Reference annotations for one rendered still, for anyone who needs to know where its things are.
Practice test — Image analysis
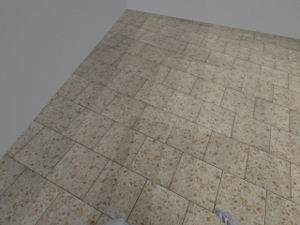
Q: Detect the robot right hand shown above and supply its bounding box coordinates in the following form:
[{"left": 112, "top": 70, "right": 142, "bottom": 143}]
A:
[{"left": 215, "top": 208, "right": 241, "bottom": 225}]

